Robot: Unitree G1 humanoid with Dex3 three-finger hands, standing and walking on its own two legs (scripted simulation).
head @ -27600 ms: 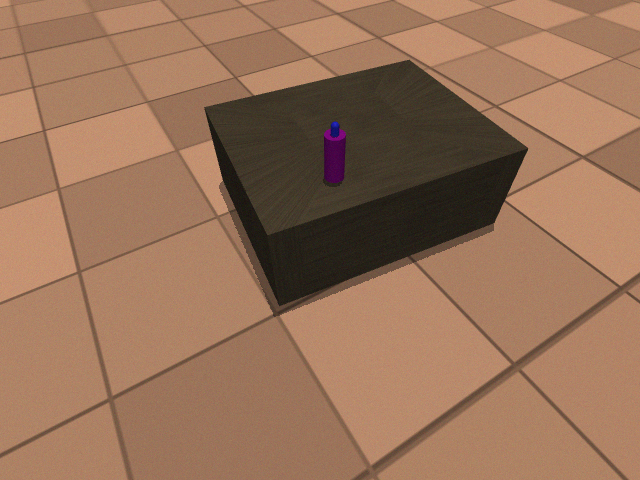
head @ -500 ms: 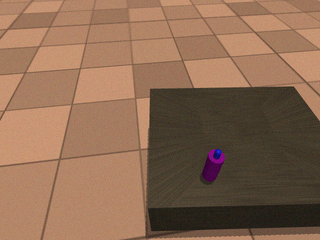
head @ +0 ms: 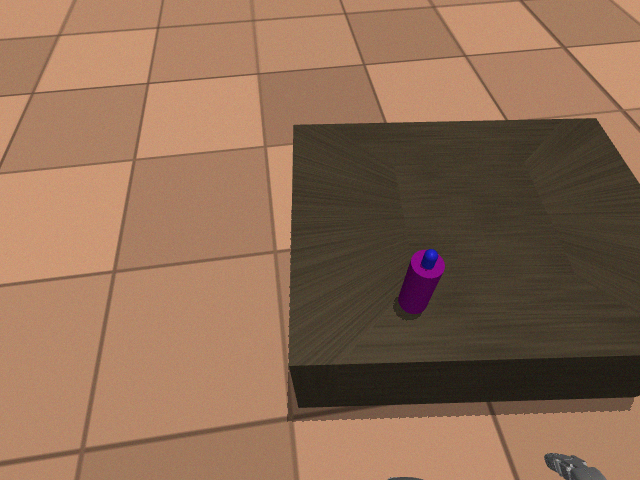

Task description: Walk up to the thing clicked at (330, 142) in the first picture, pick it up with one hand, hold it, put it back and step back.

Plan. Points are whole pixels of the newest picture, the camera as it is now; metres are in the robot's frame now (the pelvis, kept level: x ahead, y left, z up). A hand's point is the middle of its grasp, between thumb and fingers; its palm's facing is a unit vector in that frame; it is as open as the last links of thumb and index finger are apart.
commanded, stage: step back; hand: right
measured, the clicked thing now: (421, 278) +0.52 -0.20 -0.27
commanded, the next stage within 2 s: none
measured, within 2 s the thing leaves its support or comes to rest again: neither
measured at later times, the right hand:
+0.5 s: hand out of the picture -0.02 -0.24 -0.15, palm faces -0.12 +0.91 -0.40, open 7.4 cm
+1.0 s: hand out of the picture -0.12 -0.24 -0.16, palm faces -0.05 +0.92 -0.39, open 7.4 cm
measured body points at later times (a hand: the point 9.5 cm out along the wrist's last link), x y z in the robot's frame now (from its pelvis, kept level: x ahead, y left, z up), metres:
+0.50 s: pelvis -0.10 +0.02 -0.01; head -0.04 +0.05 +0.44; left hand +0.00 +0.35 -0.13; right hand -0.01 -0.28 -0.12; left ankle -0.11 +0.14 -0.73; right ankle -0.08 -0.11 -0.66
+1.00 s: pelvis -0.22 +0.03 -0.01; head -0.16 +0.02 +0.43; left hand -0.11 +0.34 -0.11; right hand -0.11 -0.29 -0.13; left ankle -0.24 +0.16 -0.70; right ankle -0.18 -0.10 -0.73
